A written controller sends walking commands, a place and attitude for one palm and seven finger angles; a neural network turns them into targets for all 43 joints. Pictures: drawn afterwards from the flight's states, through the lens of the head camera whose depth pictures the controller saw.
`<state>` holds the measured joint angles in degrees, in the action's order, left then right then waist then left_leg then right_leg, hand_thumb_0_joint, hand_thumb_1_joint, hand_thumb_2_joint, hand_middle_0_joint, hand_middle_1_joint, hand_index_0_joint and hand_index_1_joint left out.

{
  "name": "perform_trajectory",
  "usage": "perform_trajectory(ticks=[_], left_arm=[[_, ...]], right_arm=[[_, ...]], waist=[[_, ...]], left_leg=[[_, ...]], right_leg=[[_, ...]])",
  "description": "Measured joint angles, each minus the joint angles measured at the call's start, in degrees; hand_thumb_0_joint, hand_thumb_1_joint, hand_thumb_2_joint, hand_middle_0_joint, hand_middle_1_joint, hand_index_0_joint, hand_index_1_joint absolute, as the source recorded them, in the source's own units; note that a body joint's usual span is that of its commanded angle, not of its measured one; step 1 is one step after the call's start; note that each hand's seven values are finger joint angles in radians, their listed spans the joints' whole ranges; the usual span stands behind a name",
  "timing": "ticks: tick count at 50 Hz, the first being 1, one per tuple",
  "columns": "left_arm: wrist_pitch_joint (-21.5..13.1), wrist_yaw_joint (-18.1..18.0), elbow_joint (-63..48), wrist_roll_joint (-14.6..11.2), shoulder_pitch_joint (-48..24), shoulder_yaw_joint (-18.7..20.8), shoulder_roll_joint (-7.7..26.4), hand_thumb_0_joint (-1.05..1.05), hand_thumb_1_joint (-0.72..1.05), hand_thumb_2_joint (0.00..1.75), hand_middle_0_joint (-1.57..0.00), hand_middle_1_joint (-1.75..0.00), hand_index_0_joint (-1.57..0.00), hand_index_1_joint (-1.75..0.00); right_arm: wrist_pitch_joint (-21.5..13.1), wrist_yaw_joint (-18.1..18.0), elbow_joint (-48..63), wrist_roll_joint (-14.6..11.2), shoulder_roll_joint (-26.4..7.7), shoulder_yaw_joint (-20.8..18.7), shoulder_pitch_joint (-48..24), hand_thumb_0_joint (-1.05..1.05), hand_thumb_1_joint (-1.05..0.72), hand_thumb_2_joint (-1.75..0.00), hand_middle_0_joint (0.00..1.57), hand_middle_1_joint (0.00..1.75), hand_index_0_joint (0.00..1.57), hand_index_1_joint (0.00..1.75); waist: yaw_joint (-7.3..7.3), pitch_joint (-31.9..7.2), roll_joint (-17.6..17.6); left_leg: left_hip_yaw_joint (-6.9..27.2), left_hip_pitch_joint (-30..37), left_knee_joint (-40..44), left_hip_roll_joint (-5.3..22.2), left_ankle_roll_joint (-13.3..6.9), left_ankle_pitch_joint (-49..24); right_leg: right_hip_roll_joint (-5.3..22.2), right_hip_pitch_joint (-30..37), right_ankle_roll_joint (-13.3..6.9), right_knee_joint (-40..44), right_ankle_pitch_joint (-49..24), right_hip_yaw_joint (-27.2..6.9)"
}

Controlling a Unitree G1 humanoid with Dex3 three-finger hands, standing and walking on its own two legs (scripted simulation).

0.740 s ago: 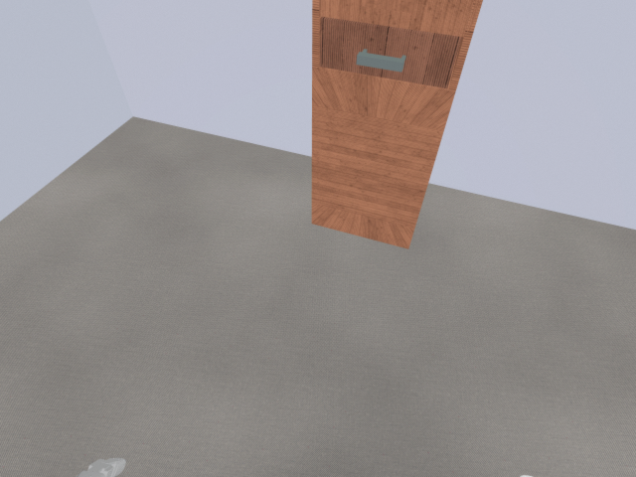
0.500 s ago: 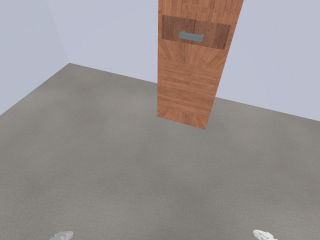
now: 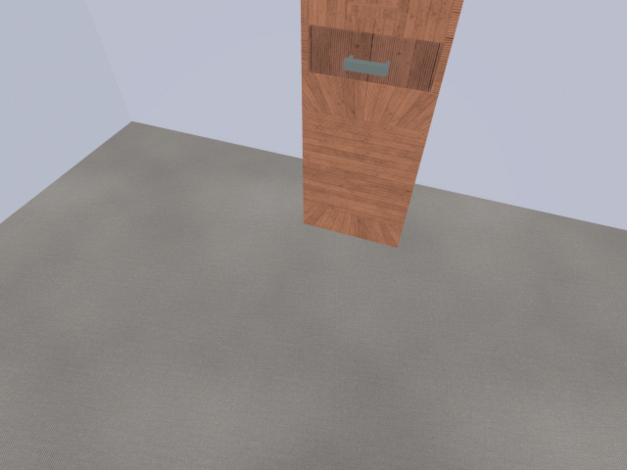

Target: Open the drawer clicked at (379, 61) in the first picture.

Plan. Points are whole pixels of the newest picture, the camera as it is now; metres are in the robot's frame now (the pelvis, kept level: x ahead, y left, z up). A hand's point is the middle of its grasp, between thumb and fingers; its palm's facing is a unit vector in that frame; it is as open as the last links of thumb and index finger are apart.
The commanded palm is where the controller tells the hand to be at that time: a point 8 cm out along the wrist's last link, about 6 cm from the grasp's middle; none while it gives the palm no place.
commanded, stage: stand and wait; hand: left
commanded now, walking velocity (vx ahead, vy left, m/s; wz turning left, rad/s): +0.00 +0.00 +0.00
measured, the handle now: (367, 63) +1.17 -0.09 +0.00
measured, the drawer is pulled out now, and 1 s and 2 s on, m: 0.00 0.00 0.00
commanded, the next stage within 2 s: look at it before walking up in 0.08 s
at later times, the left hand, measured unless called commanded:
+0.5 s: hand out of the picture +0.07 +0.24 -0.16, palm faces -0.04 -0.94 -0.33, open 7.4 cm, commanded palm none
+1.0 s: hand out of the picture +0.05 +0.22 -0.17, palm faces -0.03 -0.97 -0.26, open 7.4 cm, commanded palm none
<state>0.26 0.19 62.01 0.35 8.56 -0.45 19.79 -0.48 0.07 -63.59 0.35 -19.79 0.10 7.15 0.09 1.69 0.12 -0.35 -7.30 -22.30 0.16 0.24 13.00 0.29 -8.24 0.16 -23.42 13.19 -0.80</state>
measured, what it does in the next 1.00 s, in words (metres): stands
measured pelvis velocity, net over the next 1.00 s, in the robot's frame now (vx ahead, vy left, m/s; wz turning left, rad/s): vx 0.02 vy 0.00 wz -0.03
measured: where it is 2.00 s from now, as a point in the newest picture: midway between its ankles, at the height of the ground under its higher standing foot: (318, 438)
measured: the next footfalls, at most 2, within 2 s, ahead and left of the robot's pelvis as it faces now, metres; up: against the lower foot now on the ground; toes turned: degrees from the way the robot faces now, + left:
right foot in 1.24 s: +0.12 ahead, -0.12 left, +0.00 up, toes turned -11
left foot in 1.64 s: +0.43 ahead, +0.10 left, +0.00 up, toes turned +1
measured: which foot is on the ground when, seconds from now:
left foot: down 0.00-1.00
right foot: down 0.00-1.00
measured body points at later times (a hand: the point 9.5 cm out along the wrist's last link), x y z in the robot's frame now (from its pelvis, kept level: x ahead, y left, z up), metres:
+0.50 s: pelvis -0.01 +0.00 +0.00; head -0.01 +0.00 +0.45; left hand +0.07 +0.29 -0.13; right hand +0.06 -0.30 -0.13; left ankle -0.01 +0.12 -0.74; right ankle +0.00 -0.12 -0.74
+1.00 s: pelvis +0.02 +0.00 -0.01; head +0.01 +0.01 +0.44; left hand +0.05 +0.27 -0.15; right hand +0.07 -0.27 -0.15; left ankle -0.01 +0.12 -0.74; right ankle +0.00 -0.12 -0.74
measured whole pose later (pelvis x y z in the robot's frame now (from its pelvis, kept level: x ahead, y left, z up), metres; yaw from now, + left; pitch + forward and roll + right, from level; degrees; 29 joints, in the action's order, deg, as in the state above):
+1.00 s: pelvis +0.02 +0.00 -0.01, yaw -2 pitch -1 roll +0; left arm 1.0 0.8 62.0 1.0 14.2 0.0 16.0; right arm -0.3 0.5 -63.3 1.2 -15.8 0.2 10.9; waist -0.6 -1.4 0.0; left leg -2.0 -9.4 -28.2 1.3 -0.1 18.7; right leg -0.9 -10.1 -0.4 -27.3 16.8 -2.4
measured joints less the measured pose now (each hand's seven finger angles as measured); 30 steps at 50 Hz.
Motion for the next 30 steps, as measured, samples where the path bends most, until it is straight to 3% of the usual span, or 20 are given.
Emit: perform_trajectory(ticks=[30], left_arm=[[-0.3,0.2,0.3,0.2,-0.3,-0.2,-0.5,0.0,0.9,0.9,-0.2,-0.3,-0.2,-0.3]], right_arm=[[-0.3,0.2,-0.5,0.0,0.4,0.1,-0.2,0.0,-0.91,-0.9,0.2,0.3,0.2,0.3]], waist=[[0.06,0.1,-0.3]], left_leg=[[-0.1,-0.8,0.9,0.5,0.3,-1.2]], right_leg=[[-0.5,-0.7,-0.3,1.2,-1.4,-0.1]])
